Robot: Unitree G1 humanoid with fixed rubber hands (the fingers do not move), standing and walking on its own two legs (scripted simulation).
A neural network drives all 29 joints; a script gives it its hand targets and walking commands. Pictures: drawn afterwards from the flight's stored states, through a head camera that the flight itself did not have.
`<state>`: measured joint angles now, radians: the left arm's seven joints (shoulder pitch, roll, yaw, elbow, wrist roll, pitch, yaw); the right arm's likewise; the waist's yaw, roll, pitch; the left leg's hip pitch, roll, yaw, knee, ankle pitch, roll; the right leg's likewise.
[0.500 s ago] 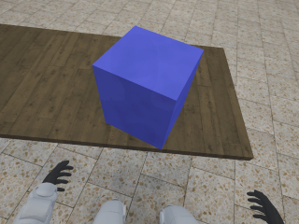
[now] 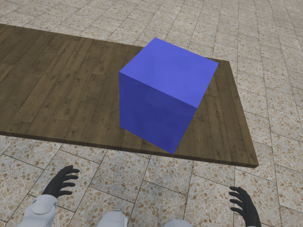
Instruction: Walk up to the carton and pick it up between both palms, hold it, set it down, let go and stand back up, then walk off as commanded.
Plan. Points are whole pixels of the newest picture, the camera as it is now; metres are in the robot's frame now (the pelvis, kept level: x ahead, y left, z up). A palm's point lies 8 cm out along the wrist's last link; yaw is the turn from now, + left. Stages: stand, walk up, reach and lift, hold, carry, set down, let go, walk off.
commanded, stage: reach and lift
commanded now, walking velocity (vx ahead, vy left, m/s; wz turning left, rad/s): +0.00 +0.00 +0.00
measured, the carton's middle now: (164, 97) +0.48 -0.02 +0.03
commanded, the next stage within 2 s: none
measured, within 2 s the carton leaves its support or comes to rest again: neither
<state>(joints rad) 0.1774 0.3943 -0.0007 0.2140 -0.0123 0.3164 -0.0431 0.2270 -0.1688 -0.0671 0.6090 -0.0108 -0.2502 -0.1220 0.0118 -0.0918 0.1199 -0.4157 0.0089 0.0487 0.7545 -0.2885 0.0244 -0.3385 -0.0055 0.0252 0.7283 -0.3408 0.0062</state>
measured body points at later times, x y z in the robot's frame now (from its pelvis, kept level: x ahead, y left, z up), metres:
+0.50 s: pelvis +0.00 +0.04 +0.01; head +0.00 +0.07 +0.46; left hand +0.22 +0.29 -0.02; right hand +0.20 -0.20 -0.01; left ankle +0.08 +0.09 -0.71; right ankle +0.04 -0.15 -0.71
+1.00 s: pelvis +0.03 +0.02 +0.01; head +0.05 +0.05 +0.46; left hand +0.27 +0.26 +0.03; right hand +0.24 -0.17 +0.03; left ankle +0.08 +0.09 -0.71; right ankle +0.04 -0.15 -0.71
